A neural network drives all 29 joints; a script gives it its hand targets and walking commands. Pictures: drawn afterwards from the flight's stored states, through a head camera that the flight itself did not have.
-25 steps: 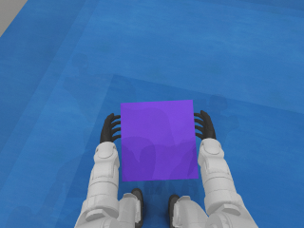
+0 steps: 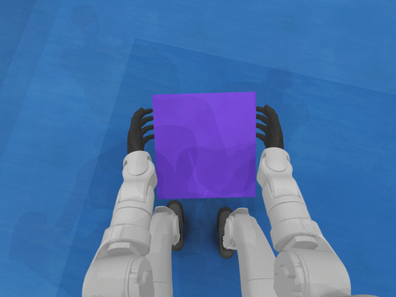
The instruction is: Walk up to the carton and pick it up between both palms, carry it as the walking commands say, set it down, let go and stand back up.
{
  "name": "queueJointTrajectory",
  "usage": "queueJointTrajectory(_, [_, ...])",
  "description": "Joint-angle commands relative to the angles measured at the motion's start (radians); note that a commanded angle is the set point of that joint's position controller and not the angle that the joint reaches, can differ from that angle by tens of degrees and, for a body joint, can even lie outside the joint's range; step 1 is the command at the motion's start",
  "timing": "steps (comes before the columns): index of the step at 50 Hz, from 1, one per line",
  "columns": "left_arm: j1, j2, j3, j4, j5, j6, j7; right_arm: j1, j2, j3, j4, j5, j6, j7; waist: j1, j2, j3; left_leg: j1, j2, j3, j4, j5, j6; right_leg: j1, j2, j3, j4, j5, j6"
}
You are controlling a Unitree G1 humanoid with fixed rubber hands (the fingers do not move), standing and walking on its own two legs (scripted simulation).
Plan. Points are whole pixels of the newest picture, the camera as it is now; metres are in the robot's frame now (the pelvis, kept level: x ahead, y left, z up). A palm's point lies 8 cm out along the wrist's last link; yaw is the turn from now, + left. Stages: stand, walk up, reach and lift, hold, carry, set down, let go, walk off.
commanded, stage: set down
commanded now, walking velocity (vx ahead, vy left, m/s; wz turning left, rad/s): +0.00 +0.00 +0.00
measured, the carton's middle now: (203, 140) +0.41 +0.00 -0.20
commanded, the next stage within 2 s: none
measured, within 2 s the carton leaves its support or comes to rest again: neither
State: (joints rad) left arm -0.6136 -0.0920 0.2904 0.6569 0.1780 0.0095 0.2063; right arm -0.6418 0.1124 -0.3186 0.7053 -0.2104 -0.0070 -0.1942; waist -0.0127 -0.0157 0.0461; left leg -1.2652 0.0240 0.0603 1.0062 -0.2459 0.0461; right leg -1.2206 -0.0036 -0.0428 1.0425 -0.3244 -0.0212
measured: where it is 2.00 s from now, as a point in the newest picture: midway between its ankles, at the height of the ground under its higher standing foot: (200, 238)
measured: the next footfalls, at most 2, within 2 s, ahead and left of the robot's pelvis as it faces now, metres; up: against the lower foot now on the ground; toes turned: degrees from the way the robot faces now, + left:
none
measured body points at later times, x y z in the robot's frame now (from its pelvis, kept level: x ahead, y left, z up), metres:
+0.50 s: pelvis +0.00 +0.00 -0.04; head +0.30 +0.01 +0.30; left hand +0.43 +0.15 -0.20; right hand +0.44 -0.14 -0.18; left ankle +0.11 +0.10 -0.64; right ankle +0.08 -0.11 -0.64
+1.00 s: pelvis -0.02 +0.00 -0.12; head +0.30 +0.02 +0.19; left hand +0.48 +0.15 -0.27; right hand +0.47 -0.14 -0.26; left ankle +0.11 +0.10 -0.64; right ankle +0.08 -0.11 -0.64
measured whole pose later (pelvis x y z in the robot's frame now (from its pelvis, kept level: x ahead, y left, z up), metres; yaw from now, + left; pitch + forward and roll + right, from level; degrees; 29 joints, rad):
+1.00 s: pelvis -0.02 +0.00 -0.12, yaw -1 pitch +38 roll -2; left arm -1.08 0.13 0.20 0.87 0.02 0.04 0.25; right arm -1.08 -0.06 -0.18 0.86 0.02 0.04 -0.30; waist -0.03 -0.02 0.14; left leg -1.79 0.02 0.04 1.49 -0.37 0.06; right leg -1.74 0.00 -0.04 1.52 -0.46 -0.02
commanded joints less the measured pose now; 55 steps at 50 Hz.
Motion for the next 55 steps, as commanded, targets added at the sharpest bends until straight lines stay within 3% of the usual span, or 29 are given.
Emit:
queueJointTrajectory(1, [-0.494, -0.232, -0.443, -0.126, -0.103, -0.087, -0.094, -0.402, 0.331, 0.394, -0.109, 0.121, -0.080, 0.072, -0.016, 0.014, -0.910, 0.523, -0.128, -0.154, 0.052, 0.001, -0.031, 0.152, 0.142, 0.110, 0.007, 0.062, -0.005])
queueJointTrajectory(4, [-0.471, -0.139, -0.357, -0.022, -0.098, -0.062, -0.074, -0.472, 0.230, 0.387, -0.113, 0.165, -0.076, 0.044, 0.018, -0.028, -0.822, 0.500, -0.127, -0.146, 0.067, -0.036, -0.018, 0.090, 0.146, 0.082, 0.022, -0.012, 0.014])
queueJointTrajectory(7, [-0.484, -0.168, -0.427, -0.038, -0.146, -0.078, -0.080, -0.430, 0.241, 0.400, -0.090, 0.167, -0.074, 0.026, -0.056, -0.049, -0.867, 0.447, -0.136, -0.148, 0.102, 0.011, -0.021, 0.139, 0.147, 0.079, 0.044, 0.060, 0.010])
queueJointTrajectory(8, [-0.471, -0.176, -0.398, 0.015, -0.133, -0.073, -0.072, -0.384, 0.158, 0.287, -0.018, 0.130, -0.080, 0.015, -0.092, 0.056, -0.800, 0.465, -0.139, -0.164, 0.077, 0.001, -0.027, 0.070, 0.145, 0.071, 0.051, 0.032, -0.007])
queueJointTrajectory(10, [-0.526, -0.142, -0.390, 0.001, -0.147, -0.087, -0.081, -0.436, 0.230, 0.360, -0.073, 0.156, -0.079, 0.012, -0.054, -0.011, -0.873, 0.450, -0.131, -0.147, 0.140, 0.074, -0.011, 0.089, 0.150, 0.093, 0.043, 0.069, 0.008])
queueJointTrajectory(11, [-0.523, -0.013, -0.385, -0.086, -0.163, -0.106, -0.076, -0.489, 0.168, 0.438, -0.161, 0.215, -0.084, 0.000, 0.023, -0.059, -0.901, 0.377, -0.136, -0.119, 0.150, 0.100, -0.005, 0.167, 0.146, 0.093, 0.064, 0.114, 0.023])
queueJointTrajectory(12, [-0.534, -0.071, -0.403, -0.010, -0.154, -0.096, -0.073, -0.452, 0.176, 0.372, -0.093, 0.195, -0.087, -0.006, -0.040, 0.029, -0.820, 0.393, -0.132, -0.152, 0.155, 0.082, -0.009, 0.053, 0.147, 0.093, 0.086, 0.101, 0.021])
queueJointTrajectory(13, [-0.454, -0.048, -0.325, 0.098, -0.108, -0.086, -0.076, -0.479, 0.130, 0.343, -0.089, 0.183, -0.096, -0.009, 0.015, 0.002, -0.819, 0.397, -0.137, -0.162, 0.143, 0.106, -0.007, 0.019, 0.145, 0.096, 0.086, 0.096, 0.017])
queueJointTrajectory(15, [-0.541, -0.039, -0.400, -0.069, -0.191, -0.118, -0.073, -0.461, 0.217, 0.433, -0.191, 0.221, -0.099, -0.015, -0.021, -0.051, -0.975, 0.408, -0.134, -0.166, 0.209, 0.265, 0.010, 0.094, 0.153, 0.107, 0.122, 0.265, 0.034])
queueJointTrajectory(18, [-0.548, -0.011, -0.362, 0.103, -0.169, -0.094, -0.075, -0.425, 0.138, 0.331, 0.026, 0.194, -0.072, -0.025, -0.043, 0.022, -0.759, 0.319, -0.137, -0.159, 0.208, 0.169, 0.016, -0.038, 0.152, 0.100, 0.112, 0.144, 0.029])
queueJointTrajectory(20, [-0.554, -0.061, -0.337, 0.066, -0.149, -0.108, -0.073, -0.512, 0.180, 0.400, -0.124, 0.207, -0.101, -0.013, 0.031, -0.037, -0.917, 0.324, -0.138, -0.158, 0.248, 0.244, 0.006, -0.024, 0.160, 0.105, 0.142, 0.192, 0.030])
queueJointTrajectory(22, [-0.521, 0.002, -0.300, 0.054, -0.118, -0.107, -0.069, -0.508, 0.147, 0.392, -0.079, 0.228, -0.095, -0.009, 0.052, 0.033, -0.918, 0.309, -0.136, -0.152, 0.247, 0.233, -0.009, -0.039, 0.158, 0.113, 0.163, 0.189, 0.019])
queueJointTrajectory(24, [-0.630, -0.039, -0.362, -0.001, -0.174, -0.103, -0.056, -0.501, 0.167, 0.390, -0.055, 0.224, -0.081, -0.014, -0.017, -0.009, -1.002, 0.363, -0.141, -0.188, 0.256, 0.249, 0.001, -0.014, 0.163, 0.071, 0.213, 0.220, 0.036])
queueJointTrajectory(25, [-0.690, 0.009, -0.370, -0.041, -0.172, -0.109, -0.056, -0.541, 0.115, 0.396, -0.086, 0.230, -0.077, -0.016, -0.005, 0.060, -1.017, 0.282, -0.145, -0.137, 0.304, 0.266, -0.012, -0.002, 0.162, 0.099, 0.202, 0.234, 0.028])
queueJointTrajectory(28, [-0.668, -0.034, -0.378, 0.043, -0.177, -0.093, -0.054, -0.552, 0.136, 0.376, 0.004, 0.255, -0.069, -0.013, 0.007, 0.065, -0.944, 0.277, -0.145, -0.137, 0.315, 0.180, -0.002, -0.093, 0.158, 0.100, 0.218, 0.121, 0.017])
queueJointTrajectory(29, [-0.652, 0.011, -0.375, 0.026, -0.174, -0.094, -0.050, -0.523, 0.117, 0.379, -0.042, 0.232, -0.070, -0.027, -0.031, 0.024, -0.946, 0.280, -0.134, -0.163, 0.329, 0.207, 0.007, -0.122, 0.160, 0.071, 0.242, 0.164, 0.026])
queueJointTrajectory(30, [-0.600, -0.003, -0.317, 0.104, -0.118, -0.091, -0.054, -0.518, 0.113, 0.379, 0.018, 0.215, -0.067, -0.015, 0.017, 0.045, -0.830, 0.164, -0.143, -0.130, 0.336, 0.157, -0.002, -0.161, 0.164, 0.095, 0.239, 0.116, 0.019])
queueJointTrajectory(32, [-0.689, -0.043, -0.391, 0.000, -0.179, -0.089, -0.057, -0.641, 0.179, 0.421, -0.130, 0.263, -0.075, -0.015, 0.014, 0.024, -1.057, 0.287, -0.137, -0.174, 0.345, 0.249, 0.016, -0.087, 0.161, 0.094, 0.269, 0.186, 0.031])
queueJointTrajectory(33, [-0.688, -0.051, -0.381, 0.106, -0.171, -0.064, -0.053, -0.634, 0.078, 0.356, -0.015, 0.267, -0.064, -0.013, 0.003, 0.104, -0.946, 0.268, -0.139, -0.145, 0.378, 0.181, -0.006, -0.215, 0.157, 0.095, 0.261, 0.075, 0.018])
queueJointTrajectory(35, [-0.757, -0.097, -0.394, 0.030, -0.191, -0.069, -0.063, -0.688, 0.141, 0.374, -0.100, 0.249, -0.066, -0.017, -0.056, 0.038, -0.990, 0.200, -0.137, -0.159, 0.406, 0.204, -0.005, -0.156, 0.164, 0.085, 0.291, 0.141, 0.019])
queueJointTrajectory(36, [-0.800, 0.011, -0.357, 0.020, -0.192, -0.063, -0.040, -0.693, 0.098, 0.379, -0.045, 0.279, -0.054, -0.014, 0.007, 0.044, -0.967, 0.211, -0.143, -0.158, 0.362, 0.065, 0.000, -0.133, 0.155, 0.062, 0.318, 0.054, 0.021])
queueJointTrajectory(40, [-0.861, -0.018, -0.401, -0.024, -0.199, -0.059, -0.022, -0.815, 0.113, 0.404, -0.158, 0.324, -0.052, -0.013, 0.021, 0.068, -1.148, 0.344, -0.140, -0.159, 0.416, 0.135, -0.005, -0.222, 0.159, 0.053, 0.374, 0.050, 0.030])
queueJointTrajectory(44, [-0.956, -0.047, -0.409, 0.067, -0.233, -0.027, -0.044, -0.842, 0.119, 0.343, 0.017, 0.288, -0.014, -0.006, -0.050, 0.044, -0.937, 0.144, -0.149, -0.141, 0.437, -0.049, 0.003, -0.268, 0.145, 0.043, 0.389, -0.090, 0.018])
queueJointTrajectory(46, [-0.952, -0.013, -0.407, 0.066, -0.231, -0.037, -0.046, -0.845, 0.113, 0.372, -0.066, 0.288, -0.024, -0.007, -0.054, 0.003, -1.049, 0.143, -0.137, -0.169, 0.447, 0.003, 0.000, -0.201, 0.155, 0.039, 0.418, 0.020, 0.021])
queueJointTrajectory(47, [-0.960, -0.111, -0.414, 0.123, -0.222, -0.006, -0.047, -0.917, 0.102, 0.351, -0.063, 0.302, -0.019, 0.002, -0.060, 0.081, -1.032, 0.196, -0.129, -0.184, 0.467, -0.040, 0.003, -0.261, 0.146, 0.044, 0.451, -0.029, 0.004])
queueJointTrajectory(51, [-1.019, -0.136, -0.361, 0.162, -0.176, 0.008, -0.076, -0.972, 0.214, 0.341, -0.004, 0.267, 0.010, 0.031, 0.002, 0.051, -0.961, 0.102, -0.142, -0.131, 0.525, 0.019, 0.005, -0.326, 0.156, 0.059, 0.451, -0.041, 0.013])
queueJointTrajectory(52, [-1.055, -0.148, -0.391, 0.064, -0.177, -0.017, -0.091, -0.947, 0.264, 0.361, -0.023, 0.278, 0.008, 0.038, -0.035, 0.054, -1.048, 0.060, -0.149, -0.145, 0.526, 0.052, 0.005, -0.259, 0.167, 0.048, 0.479, 0.049, 0.023])
queueJointTrajectory(53, [-1.021, -0.210, -0.376, 0.216, -0.173, 0.015, -0.108, -0.934, 0.268, 0.329, 0.070, 0.245, 0.015, 0.051, -0.054, 0.048, -1.010, 0.055, -0.151, -0.145, 0.549, 0.047, -0.006, -0.285, 0.163, 0.040, 0.501, 0.045, 0.011])
queueJointTrajectory(55, [-1.060, -0.264, -0.333, 0.237, -0.141, 0.028, -0.129, -1.043, 0.357, 0.331, 0.074, 0.241, 0.028, 0.087, -0.003, 0.044, -0.960, 0.035, -0.150, -0.143, 0.573, 0.035, -0.008, -0.382, 0.162, 0.054, 0.534, -0.002, 0.019])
